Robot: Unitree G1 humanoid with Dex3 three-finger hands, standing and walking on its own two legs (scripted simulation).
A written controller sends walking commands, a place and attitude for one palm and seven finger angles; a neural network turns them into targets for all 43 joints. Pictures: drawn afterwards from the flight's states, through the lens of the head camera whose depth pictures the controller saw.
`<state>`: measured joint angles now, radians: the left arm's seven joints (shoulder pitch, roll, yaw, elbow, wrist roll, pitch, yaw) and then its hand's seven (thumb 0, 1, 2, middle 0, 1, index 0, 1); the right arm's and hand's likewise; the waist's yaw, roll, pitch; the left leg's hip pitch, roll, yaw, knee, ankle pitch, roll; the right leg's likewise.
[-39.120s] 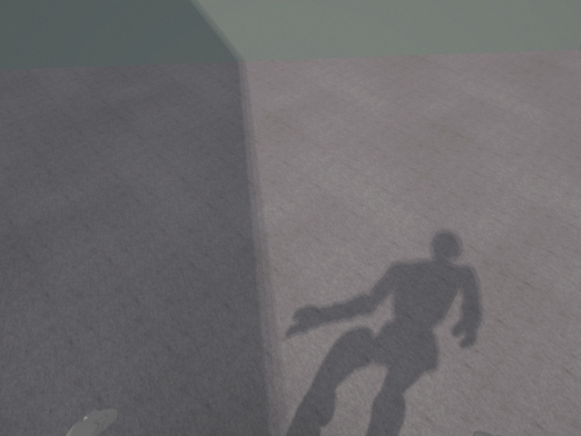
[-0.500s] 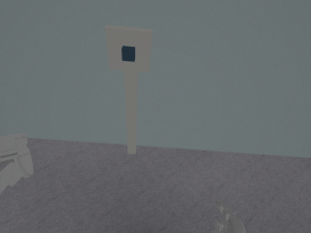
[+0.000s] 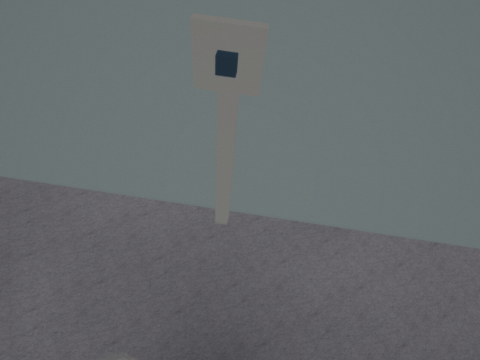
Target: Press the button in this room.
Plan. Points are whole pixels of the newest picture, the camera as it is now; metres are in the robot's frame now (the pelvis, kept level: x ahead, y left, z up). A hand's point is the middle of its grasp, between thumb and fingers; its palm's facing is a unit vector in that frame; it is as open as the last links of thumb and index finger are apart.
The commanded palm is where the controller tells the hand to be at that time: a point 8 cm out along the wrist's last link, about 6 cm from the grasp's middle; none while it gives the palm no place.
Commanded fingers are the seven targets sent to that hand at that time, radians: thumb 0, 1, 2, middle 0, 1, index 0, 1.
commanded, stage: let the arm hang, fingers relaxed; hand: left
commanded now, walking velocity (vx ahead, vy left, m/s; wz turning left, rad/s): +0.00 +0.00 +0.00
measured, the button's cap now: (226, 63) +0.76 +0.08 +0.09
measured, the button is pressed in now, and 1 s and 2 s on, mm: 0 0 0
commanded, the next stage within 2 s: stand and wait in 0.80 s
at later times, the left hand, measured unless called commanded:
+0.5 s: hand out of the picture -0.01 +0.19 -0.16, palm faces +0.01 -0.98 -0.19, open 7.1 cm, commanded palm none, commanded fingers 0.00 0.90 0.90 -0.20 -0.30 -0.20 -0.30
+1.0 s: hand out of the picture -0.03 +0.18 -0.16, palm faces +0.02 -0.98 -0.17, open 7.4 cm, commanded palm none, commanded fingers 0.00 0.90 0.90 -0.20 -0.30 -0.20 -0.30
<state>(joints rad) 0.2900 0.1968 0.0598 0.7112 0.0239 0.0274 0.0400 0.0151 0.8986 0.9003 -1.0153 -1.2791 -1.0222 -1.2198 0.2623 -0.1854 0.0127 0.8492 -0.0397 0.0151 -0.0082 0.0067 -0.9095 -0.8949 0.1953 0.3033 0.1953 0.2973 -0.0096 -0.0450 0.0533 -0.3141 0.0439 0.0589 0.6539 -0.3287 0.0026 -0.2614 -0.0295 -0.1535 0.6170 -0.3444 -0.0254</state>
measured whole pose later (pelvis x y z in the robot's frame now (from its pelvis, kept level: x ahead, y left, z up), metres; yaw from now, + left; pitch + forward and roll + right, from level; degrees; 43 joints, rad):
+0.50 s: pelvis +0.00 +0.02 +0.02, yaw -2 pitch -2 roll +0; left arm 0.29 0.14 0.00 1.15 0.01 0.01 0.03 0.00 0.90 0.90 -0.25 -0.36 -0.25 -0.37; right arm 0.28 -0.14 0.01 1.12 -0.02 0.02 -0.03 0.00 -0.92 -0.89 0.20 0.30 0.20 0.30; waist 0.01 0.02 0.05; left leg -0.16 0.01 0.11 0.41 -0.21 0.04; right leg -0.14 -0.05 -0.11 0.41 -0.22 0.01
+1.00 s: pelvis -0.01 +0.02 +0.02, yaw -2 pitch -2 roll +0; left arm 0.31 0.12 0.02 1.16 0.01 0.00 0.04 0.00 0.91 0.90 -0.20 -0.30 -0.20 -0.30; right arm 0.33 -0.09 -0.01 1.15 -0.02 0.01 -0.04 0.00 -0.91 -0.89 0.20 0.30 0.20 0.30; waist 0.00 0.01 0.06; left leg -0.18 0.01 0.11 0.42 -0.21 0.03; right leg -0.16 -0.04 -0.11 0.42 -0.22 0.00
